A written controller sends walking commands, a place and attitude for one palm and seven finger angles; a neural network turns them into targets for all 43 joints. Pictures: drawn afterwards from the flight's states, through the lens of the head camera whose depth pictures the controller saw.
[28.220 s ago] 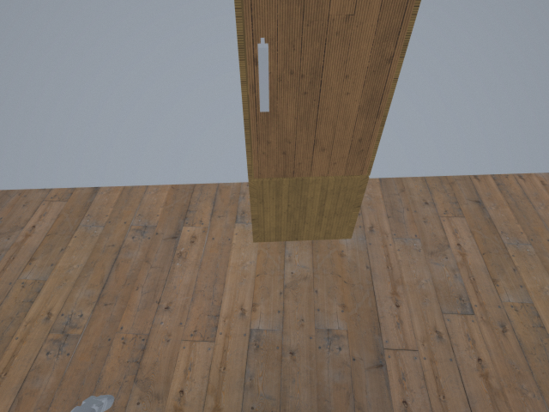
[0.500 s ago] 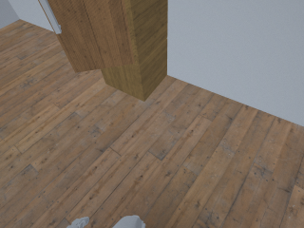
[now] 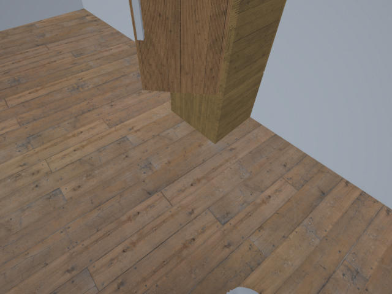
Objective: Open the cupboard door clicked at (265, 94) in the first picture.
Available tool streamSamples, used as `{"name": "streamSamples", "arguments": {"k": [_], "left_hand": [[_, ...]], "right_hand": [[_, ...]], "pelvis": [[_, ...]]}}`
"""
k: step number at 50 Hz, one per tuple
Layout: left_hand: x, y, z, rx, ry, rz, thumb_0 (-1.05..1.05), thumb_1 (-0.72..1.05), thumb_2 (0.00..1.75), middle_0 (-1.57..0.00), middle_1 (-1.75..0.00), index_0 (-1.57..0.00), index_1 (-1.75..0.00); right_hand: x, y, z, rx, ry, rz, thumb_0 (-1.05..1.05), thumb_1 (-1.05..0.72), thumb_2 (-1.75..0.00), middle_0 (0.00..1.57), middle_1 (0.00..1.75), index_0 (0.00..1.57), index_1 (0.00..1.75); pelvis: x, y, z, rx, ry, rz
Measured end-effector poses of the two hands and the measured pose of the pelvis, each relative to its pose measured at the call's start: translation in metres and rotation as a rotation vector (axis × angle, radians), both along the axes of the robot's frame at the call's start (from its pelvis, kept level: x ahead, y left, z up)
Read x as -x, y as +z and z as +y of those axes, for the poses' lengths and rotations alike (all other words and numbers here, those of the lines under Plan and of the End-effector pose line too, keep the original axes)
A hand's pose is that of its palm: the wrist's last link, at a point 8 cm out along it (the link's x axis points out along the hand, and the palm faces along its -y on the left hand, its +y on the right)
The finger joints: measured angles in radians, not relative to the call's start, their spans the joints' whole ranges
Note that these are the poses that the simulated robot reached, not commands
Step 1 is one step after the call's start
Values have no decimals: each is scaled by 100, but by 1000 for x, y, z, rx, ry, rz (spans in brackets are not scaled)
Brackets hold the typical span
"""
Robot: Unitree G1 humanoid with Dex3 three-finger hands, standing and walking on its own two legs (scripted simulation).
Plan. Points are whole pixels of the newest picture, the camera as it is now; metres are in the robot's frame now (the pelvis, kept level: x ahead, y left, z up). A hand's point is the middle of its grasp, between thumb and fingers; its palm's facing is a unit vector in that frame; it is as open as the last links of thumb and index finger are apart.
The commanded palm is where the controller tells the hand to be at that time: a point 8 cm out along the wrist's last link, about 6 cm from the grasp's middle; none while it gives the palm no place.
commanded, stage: take the last steps up to it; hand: left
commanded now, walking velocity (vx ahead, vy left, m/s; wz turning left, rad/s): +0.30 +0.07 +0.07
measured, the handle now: (139, 14) +1.07 +0.32 +0.05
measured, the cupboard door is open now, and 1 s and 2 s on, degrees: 42 42 42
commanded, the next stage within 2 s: come to a stop and stand still in 1.20 s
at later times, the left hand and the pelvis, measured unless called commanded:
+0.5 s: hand (136, 275) +0.18 +0.15 -0.15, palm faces +0.11 -0.97 -0.23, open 7.1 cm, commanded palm none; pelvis +0.15 -0.04 +0.01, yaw +3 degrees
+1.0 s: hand (117, 216) +0.32 +0.24 -0.18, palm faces +0.12 -0.98 -0.16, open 7.4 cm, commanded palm none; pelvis +0.32 +0.07 +0.00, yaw +2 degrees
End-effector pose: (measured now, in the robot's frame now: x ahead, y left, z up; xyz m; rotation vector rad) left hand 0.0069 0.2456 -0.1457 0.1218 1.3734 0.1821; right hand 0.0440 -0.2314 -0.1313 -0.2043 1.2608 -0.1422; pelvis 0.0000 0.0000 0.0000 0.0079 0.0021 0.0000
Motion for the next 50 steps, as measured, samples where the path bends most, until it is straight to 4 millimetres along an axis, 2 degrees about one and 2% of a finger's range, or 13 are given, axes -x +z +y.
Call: {"name": "streamSamples", "arguments": {"k": [5, 11, 14, 16, 20, 24, 28, 34, 39, 41, 43, 46, 50], "left_hand": [[-48, 9, -6, 0, -26, -76, 1, 91, 90, -19, -30, -20, -30], [-121, 12, -30, -4, -89, -145, 1, 91, 90, -19, -30, -20, -30], [-157, 9, -44, -14, -102, -197, 1, 91, 90, -19, -30, -20, -30], [-169, 10, -52, -16, -85, -228, 1, 91, 90, -20, -30, -20, -30], [-171, 19, -54, -40, 2, -221, -1, 94, 90, -20, -30, -20, -30], [-163, 24, -48, -54, 24, -148, -2, 96, 90, -20, -30, -20, -30], [-147, 21, -52, -17, 54, -39, -1, 95, 90, -20, -30, -20, -30], [-126, 11, -56, 60, 138, 114, 0, 92, 90, -20, -30, -20, -30], [-127, -6, -38, 112, 193, 233, 0, 91, 90, -20, -30, -20, -30], [-139, -15, -24, 120, 188, 262, 1, 91, 90, -20, -30, -20, -30], [-165, -18, -8, 106, 169, 247, 1, 91, 90, -20, -30, -20, -30], [-221, -14, 19, 74, 129, 158, 1, 91, 90, -20, -30, -20, -30], [-305, -3, 45, 30, 67, 8, 1, 92, 90, -19, -30, -20, -30]], "right_hand": [[24, -6, 10, -41, -39, 103, 0, -91, -90, 20, 30, 20, 30], [47, -21, 10, -94, -104, 238, 1, -90, -90, 20, 30, 20, 30], [47, -34, 3, -117, -120, 307, 1, -90, -90, 20, 30, 20, 30], [37, -35, -4, -122, -112, 338, 1, -90, -90, 20, 30, 20, 30], [-13, -26, -19, -104, -83, 303, 1, -91, -90, 20, 30, 20, 30], [-81, -17, -28, -86, -46, 205, 1, -91, -90, 19, 30, 19, 30], [-151, -11, -24, -77, -5, 110, 1, -91, -90, 19, 30, 19, 30], [-256, -8, 5, -69, 95, 7, 1, -91, -90, 19, 30, 19, 30], [-339, -10, 45, -47, 164, -96, 1, -91, -90, 19, 30, 19, 30], [-359, -13, 58, -30, 161, -138, 0, -91, -90, 19, 30, 19, 30], [-366, -12, 67, -25, 145, -142, 0, -91, -90, 19, 30, 19, 30], [-361, -9, 77, -27, 103, -108, 0, -91, -90, 19, 30, 20, 30], [-352, -3, 69, 2, 33, -63, -2, -95, -90, 20, 30, 20, 30]], "pelvis": [[-23, 3, 0, -7, 4, -3], [-58, -4, -12, -32, -6, -3], [-80, -14, -23, -31, 0, -4], [-91, -15, -28, -22, 19, -13], [-115, -3, -35, -15, 42, -12], [-141, 6, -37, -15, 57, 5], [-168, 9, -29, -14, 68, 10], [-212, 5, -4, -5, 86, 8], [-256, -12, 29, 7, 84, 5], [-270, -19, 42, 5, 85, -1], [-281, -18, 50, -3, 71, -6], [-299, -10, 59, -6, 57, -5], [-324, -1, 68, -12, 41, 3]]}}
